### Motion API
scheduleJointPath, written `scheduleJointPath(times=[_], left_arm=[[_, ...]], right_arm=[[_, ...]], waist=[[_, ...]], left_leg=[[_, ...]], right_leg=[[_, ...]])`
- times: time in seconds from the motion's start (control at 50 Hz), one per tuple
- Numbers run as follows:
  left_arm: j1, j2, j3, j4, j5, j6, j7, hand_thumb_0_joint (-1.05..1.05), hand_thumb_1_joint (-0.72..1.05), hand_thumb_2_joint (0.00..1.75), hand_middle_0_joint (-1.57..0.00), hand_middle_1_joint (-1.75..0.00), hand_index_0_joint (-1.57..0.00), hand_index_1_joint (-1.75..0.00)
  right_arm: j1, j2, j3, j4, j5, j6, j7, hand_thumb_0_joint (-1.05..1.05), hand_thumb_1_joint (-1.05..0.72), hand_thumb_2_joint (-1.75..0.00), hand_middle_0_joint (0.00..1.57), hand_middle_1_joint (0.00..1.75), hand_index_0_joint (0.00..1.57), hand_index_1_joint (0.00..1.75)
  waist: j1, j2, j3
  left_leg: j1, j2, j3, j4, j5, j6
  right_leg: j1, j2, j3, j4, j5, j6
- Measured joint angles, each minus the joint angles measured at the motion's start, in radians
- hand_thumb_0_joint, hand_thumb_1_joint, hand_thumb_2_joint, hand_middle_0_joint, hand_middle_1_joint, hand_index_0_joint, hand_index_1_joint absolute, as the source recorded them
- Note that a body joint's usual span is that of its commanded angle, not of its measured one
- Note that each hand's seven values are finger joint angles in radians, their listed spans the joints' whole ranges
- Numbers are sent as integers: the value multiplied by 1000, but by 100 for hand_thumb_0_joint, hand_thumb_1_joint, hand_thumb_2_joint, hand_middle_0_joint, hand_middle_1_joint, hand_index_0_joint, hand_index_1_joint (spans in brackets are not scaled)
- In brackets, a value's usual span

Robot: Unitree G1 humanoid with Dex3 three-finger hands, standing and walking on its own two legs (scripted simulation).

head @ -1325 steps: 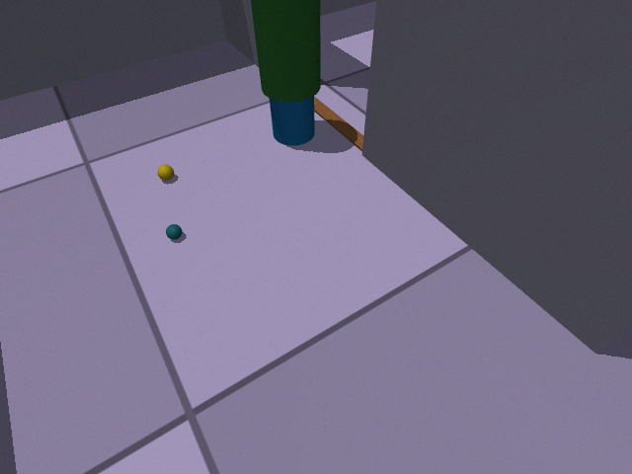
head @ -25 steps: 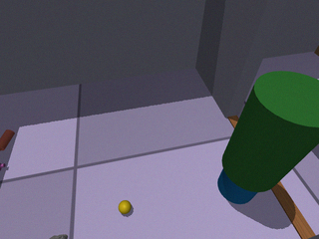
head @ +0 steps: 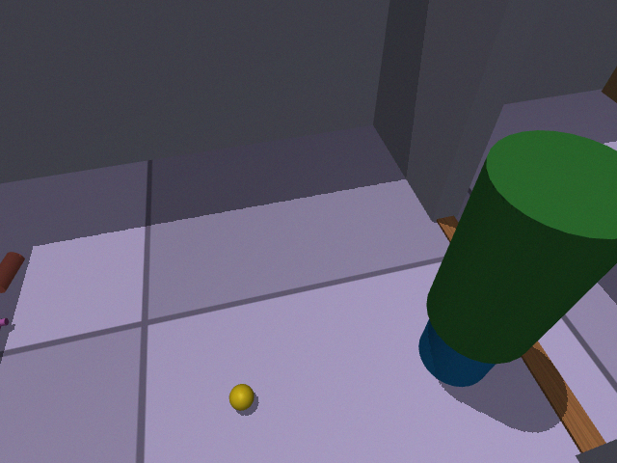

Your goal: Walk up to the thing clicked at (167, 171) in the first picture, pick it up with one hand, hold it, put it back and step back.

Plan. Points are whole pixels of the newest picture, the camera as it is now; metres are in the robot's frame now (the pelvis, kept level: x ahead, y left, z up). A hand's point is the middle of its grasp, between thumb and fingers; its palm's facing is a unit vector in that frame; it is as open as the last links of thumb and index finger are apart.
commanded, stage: stand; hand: left
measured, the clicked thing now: (241, 397) +0.44 +0.24 -0.74
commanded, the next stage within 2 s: walk up in 0.80 s
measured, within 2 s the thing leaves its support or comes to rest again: neither
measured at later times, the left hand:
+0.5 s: hand out of the picture +0.05 +0.25 -0.15, palm faces -0.01 -0.93 -0.36, open 7.4 cm
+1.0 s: hand out of the picture +0.07 +0.28 -0.16, palm faces +0.00 -0.92 -0.39, open 7.4 cm
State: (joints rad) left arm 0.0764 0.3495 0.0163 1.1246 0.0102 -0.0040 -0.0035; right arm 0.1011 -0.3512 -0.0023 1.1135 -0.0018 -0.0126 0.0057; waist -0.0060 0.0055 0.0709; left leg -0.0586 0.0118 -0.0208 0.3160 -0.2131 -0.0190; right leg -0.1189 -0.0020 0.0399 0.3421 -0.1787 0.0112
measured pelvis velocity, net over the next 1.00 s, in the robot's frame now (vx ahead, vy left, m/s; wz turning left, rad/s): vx -0.05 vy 0.01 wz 0.01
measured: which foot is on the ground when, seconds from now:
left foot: down 0.00-1.00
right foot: down 0.00-1.00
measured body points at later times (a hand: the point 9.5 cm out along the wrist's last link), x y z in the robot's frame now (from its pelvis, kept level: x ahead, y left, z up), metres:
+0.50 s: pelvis -0.02 -0.01 +0.00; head -0.01 -0.01 +0.45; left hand +0.05 +0.30 -0.13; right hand +0.05 -0.31 -0.14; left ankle -0.02 +0.13 -0.75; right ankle +0.01 -0.13 -0.75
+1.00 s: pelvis -0.05 +0.01 -0.01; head +0.00 +0.01 +0.43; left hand +0.07 +0.32 -0.14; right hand +0.04 -0.31 -0.14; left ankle -0.05 +0.13 -0.72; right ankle +0.01 -0.13 -0.75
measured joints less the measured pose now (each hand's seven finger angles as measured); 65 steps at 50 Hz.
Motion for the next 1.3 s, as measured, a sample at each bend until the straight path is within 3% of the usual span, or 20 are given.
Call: scheduleJointPath(times=[0.8, 0.92, 1.02, 1.06, 1.1, 1.12, 1.16, 1.18, 1.24, 1.3], left_arm=[[36, 4, -17, -4, 1, -6, -2, 1, 91, 90, -21, -30, -20, -30], [-14, 15, 22, -80, -13, 21, 9, 0, 90, 90, -21, -30, -20, -30], [-47, 34, 31, -156, 11, 49, 18, 0, 90, 90, -21, -30, -20, -30], [-57, 47, 30, -182, 18, 57, 22, 1, 90, 90, -21, -30, -20, -30], [-69, 57, 30, -210, 15, 68, 23, 1, 90, 90, -21, -30, -20, -30], [-81, 65, 33, -219, 12, 72, 26, 1, 90, 90, -21, -30, -20, -30], [-82, 66, 41, -229, 14, 79, 36, 1, 91, 90, -21, -30, -20, -30], [-76, 66, 42, -229, 14, 83, 39, 0, 91, 90, -21, -30, -20, -30], [-43, 64, 42, -236, 9, 86, 35, 0, 91, 90, -20, -30, -20, -30], [1, 58, 47, -249, 14, 85, 27, 0, 91, 90, -21, -30, -20, -30]], right_arm=[[28, -9, 3, 15, -2, 5, 8, 1, -90, -90, 21, 30, 21, 30], [-17, -28, -18, -39, 14, 32, 2, 0, -90, -90, 21, 30, 21, 30], [-17, -49, -44, -107, 7, 56, 1, 0, -90, -90, 21, 30, 21, 30], [0, -52, -52, -129, 3, 54, 2, 0, -90, -90, 21, 30, 20, 30], [23, -57, -60, -143, -10, 44, 0, 0, -90, -90, 21, 30, 20, 30], [25, -48, -65, -141, -22, 43, -2, 0, -90, -90, 21, 30, 20, 30], [35, -32, -60, -144, -30, 47, 4, 0, -90, -90, 20, 30, 20, 30], [42, -23, -57, -145, -31, 48, 4, 0, -90, -90, 20, 30, 20, 30], [60, -1, -50, -155, -31, 49, -8, 0, -90, -90, 21, 30, 21, 30], [68, 7, -51, -180, -23, 43, -20, 1, -90, -90, 21, 30, 21, 30]], waist=[[1, 4, -11], [3, 9, 57], [4, -22, 95], [-3, -37, 98], [-13, -45, 99], [-5, -67, 119], [-7, -73, 142], [-13, -70, 144], [-13, -68, 136], [-8, -59, 137]], left_leg=[[-30, 6, -12, 4, 23, -8], [-160, 3, -16, 194, -20, 14], [-276, -53, -18, 498, -261, 52], [-259, -49, -8, 465, -238, 54], [-216, -39, -2, 340, -140, 47], [-216, -51, 13, 347, -144, 46], [-225, -46, 19, 362, -148, 53], [-224, -39, 15, 351, -138, 56], [-220, -22, 23, 292, -94, 59], [-225, -10, 35, 268, -66, 62]], right_leg=[[-24, 5, -12, -2, 23, -8], [-109, 8, -17, 100, 2, -13], [-203, -26, 3, 199, -14, -4], [-246, -38, 9, 240, -20, 11], [-300, -46, 11, 307, -41, 17], [-322, -42, 45, 363, -113, 0], [-359, 34, 117, 523, -296, -19], [-373, 72, 133, 612, -337, -24], [-395, 130, 136, 802, -329, -23], [-358, 130, 120, 833, -311, -3]])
